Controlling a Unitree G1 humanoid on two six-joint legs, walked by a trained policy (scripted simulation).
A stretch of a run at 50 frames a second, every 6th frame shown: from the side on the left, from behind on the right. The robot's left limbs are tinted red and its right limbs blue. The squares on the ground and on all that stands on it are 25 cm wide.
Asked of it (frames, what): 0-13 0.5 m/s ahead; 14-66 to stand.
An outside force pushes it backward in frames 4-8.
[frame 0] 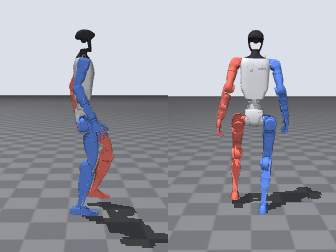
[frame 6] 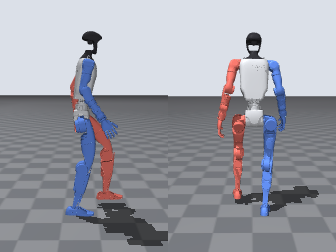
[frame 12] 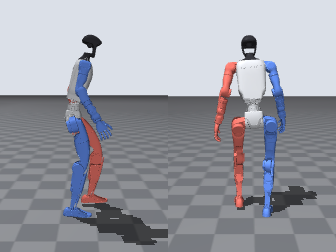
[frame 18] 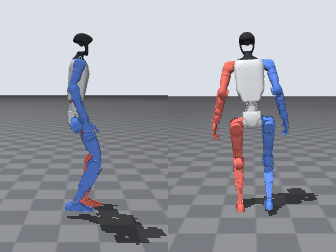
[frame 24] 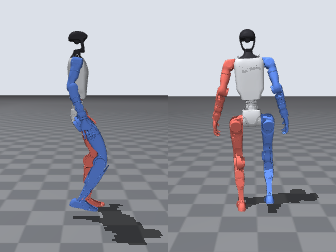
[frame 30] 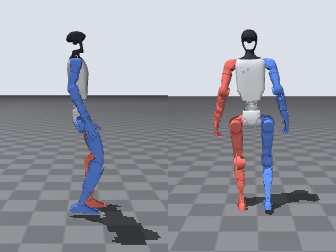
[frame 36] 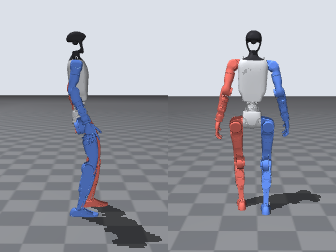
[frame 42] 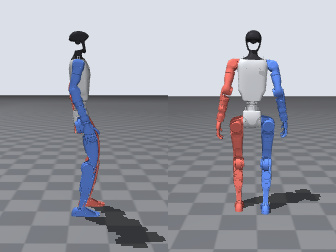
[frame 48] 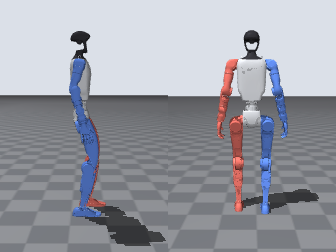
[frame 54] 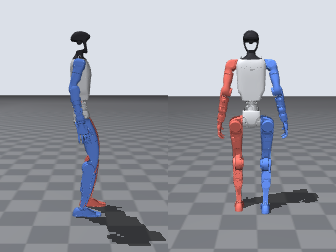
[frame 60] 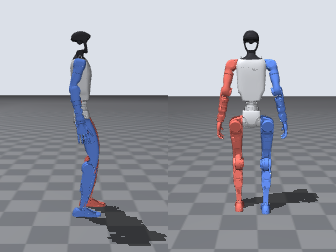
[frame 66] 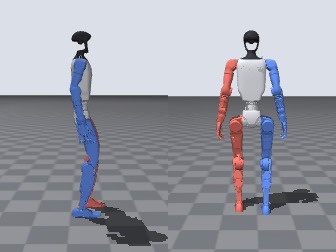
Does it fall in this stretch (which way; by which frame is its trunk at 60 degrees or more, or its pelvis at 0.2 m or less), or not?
no
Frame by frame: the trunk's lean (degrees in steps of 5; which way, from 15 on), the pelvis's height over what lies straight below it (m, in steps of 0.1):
0: 5, 0.8
6: 10, 0.8
12: 15 forward, 0.8
18: 10, 0.8
24: 5, 0.8
30: 5, 0.8
36: 5, 0.8
42: 0, 0.8
48: 0, 0.8
54: 0, 0.8
60: 0, 0.8
66: 0, 0.8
